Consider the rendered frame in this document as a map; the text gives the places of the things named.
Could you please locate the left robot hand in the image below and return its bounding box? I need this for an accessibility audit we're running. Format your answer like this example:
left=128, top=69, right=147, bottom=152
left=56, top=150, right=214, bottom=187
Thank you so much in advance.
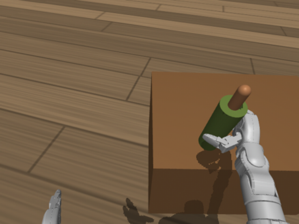
left=42, top=189, right=61, bottom=224

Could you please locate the bottle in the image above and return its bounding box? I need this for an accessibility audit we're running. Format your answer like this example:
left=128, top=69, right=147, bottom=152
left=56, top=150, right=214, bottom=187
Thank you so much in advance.
left=199, top=84, right=251, bottom=151

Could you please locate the right robot hand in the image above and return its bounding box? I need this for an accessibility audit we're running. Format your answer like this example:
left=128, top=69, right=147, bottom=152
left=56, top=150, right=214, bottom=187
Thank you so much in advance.
left=202, top=110, right=260, bottom=153

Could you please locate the right robot arm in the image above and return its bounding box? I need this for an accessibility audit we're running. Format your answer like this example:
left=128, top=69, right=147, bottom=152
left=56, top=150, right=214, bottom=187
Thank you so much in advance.
left=235, top=142, right=290, bottom=224

